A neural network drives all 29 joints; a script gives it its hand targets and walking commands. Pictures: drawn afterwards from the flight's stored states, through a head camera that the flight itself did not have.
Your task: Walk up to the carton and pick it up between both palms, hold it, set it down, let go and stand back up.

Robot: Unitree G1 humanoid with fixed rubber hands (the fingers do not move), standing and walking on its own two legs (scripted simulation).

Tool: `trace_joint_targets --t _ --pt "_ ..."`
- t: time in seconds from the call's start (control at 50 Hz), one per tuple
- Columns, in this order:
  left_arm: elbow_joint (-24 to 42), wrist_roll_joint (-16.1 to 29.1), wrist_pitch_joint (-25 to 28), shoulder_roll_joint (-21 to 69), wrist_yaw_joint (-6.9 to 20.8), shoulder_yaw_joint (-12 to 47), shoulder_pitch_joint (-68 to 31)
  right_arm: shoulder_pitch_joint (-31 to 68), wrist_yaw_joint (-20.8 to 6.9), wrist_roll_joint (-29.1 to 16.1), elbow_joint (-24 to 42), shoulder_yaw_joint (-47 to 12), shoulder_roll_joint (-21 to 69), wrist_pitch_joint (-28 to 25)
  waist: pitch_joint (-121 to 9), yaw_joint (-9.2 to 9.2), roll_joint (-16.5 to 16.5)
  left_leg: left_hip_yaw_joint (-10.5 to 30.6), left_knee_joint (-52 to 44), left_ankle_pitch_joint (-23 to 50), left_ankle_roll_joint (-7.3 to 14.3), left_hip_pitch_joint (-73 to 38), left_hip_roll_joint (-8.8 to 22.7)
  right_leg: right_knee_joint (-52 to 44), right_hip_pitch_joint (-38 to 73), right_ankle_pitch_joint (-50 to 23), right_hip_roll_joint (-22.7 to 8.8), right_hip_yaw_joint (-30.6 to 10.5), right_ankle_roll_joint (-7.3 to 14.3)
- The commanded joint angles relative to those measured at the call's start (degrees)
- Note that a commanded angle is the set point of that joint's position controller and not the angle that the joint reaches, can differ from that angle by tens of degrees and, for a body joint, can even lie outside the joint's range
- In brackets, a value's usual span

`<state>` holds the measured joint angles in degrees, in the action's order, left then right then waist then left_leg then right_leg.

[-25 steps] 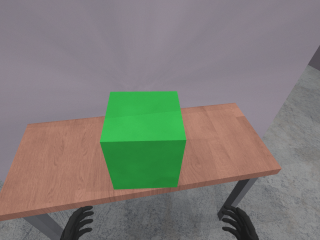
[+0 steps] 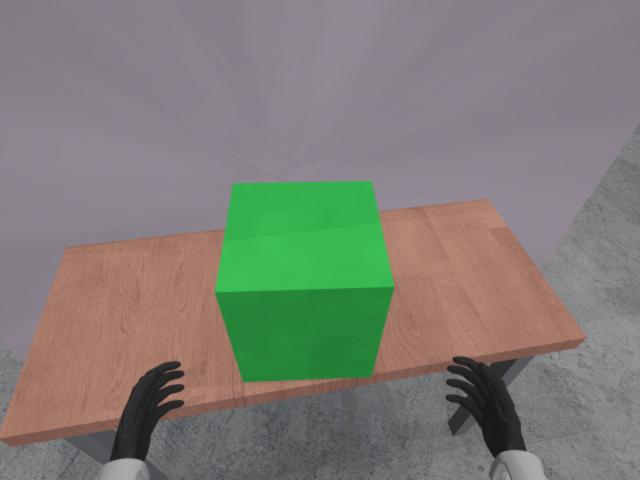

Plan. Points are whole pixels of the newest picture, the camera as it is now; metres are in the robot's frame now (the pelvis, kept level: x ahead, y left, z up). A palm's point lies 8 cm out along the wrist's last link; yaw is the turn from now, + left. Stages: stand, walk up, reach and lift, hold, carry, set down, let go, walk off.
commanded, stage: reach and lift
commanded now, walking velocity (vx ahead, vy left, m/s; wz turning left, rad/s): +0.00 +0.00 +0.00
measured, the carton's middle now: (305, 284) +0.42 +0.05 -0.02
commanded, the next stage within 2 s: none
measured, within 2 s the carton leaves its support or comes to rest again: neither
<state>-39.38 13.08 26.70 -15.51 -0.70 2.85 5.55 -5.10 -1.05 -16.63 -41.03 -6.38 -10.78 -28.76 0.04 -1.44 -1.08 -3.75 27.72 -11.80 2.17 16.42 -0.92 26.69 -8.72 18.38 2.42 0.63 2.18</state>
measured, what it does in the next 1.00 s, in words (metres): stands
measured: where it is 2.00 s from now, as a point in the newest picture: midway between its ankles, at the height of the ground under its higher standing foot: outside the picture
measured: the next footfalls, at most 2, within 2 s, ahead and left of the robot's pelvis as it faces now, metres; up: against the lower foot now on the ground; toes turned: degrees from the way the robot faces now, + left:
none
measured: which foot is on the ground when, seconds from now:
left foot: down 0.00-1.00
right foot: down 0.00-1.00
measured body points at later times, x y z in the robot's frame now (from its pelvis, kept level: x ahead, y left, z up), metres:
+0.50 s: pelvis +0.00 +0.00 +0.01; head -0.01 +0.00 +0.46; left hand +0.29 +0.24 +0.04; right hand +0.31 -0.19 +0.03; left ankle +0.03 +0.09 -0.74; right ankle -0.05 -0.09 -0.74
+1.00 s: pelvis -0.01 -0.01 +0.01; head +0.00 +0.00 +0.46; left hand +0.37 +0.25 +0.10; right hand +0.38 -0.19 +0.09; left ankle +0.03 +0.09 -0.74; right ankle -0.05 -0.09 -0.74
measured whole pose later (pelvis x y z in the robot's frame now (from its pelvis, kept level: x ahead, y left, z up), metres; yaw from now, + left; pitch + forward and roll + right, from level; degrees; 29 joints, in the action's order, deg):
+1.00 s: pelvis -0.01 -0.01 +0.01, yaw +0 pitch +5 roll +0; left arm -33.9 12.0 -9.8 -18.4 0.6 -7.1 -28.9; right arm 27.5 5.3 -18.4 -34.7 -1.9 -14.0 5.5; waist -4.4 -1.9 -1.1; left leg -3.2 19.6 -5.6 1.7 19.3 -0.3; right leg 19.5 -12.1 12.7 3.3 0.9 2.6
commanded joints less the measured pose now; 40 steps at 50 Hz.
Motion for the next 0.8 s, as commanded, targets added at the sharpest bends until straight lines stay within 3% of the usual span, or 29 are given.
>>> trace_joint_targets --t 0.0,0.12,0.32,0.44,0.64,0.78 --pt "11.9 0.0 2.3 -7.5 -0.3 -3.6 -8.8 9.6 0.1 -1.2 11.5 1.9 -6.7 -2.5 -14.4 -0.61 1.3 5.2 -0.4 19.2 -3.4 -20.0 2.5 -5.8 -7.8 -17.5 -2.8 -3.2 -1.1" --pt "13.9 -0.8 -2.2 -5.6 -1.2 -3.0 -13.4 13.1 -0.3 -2.8 7.8 3.4 -8.4 2.2 -11.4 -0.91 5.5 5.9 -2.5 19.6 -4.5 -23.7 3.4 -9.0 -12.1 -10.3 -2.2 -2.4 0.5" --pt "20.4 -1.4 -11.7 -5.9 -0.9 -4.9 -20.7 21.8 0.8 -2.5 16.2 4.7 -9.9 9.2 -17.5 -1.71 1.2 5.6 -3.1 25.5 -3.2 -27.0 2.9 -11.1 -9.6 -15.3 -2.0 -2.2 -0.5" --pt "19.0 -1.4 -17.8 -7.2 0.1 -7.8 -27.8 28.5 2.4 -1.2 17.6 5.2 -9.0 15.1 -17.0 -1.7 -0.5 4.8 -4.9 20.8 -1.7 -23.8 2.2 -12.1 -8.5 -13.9 -2.9 -3.0 -1.5" --pt "21.6 -2.6 -27.6 -9.4 1.7 -11.5 -38.9 36.9 5.7 -2.3 17.9 4.9 -8.3 23.9 -19.9 -0.7 2.2 4.4 -5.4 23.0 -1.4 -24.4 1.5 -12.0 -6.6 -20.1 -3.4 -3.4 -3.0" --pt "21.7 -2.0 -32.4 -10.7 1.5 -12.6 -47.7 45.6 6.6 -2.1 19.7 6.2 -9.1 28.7 -22.4 -0.24 2.6 4.4 -5.9 19.3 -0.8 -23.0 1.8 -11.8 -8.4 -17.3 -3.6 -3.2 -3.4"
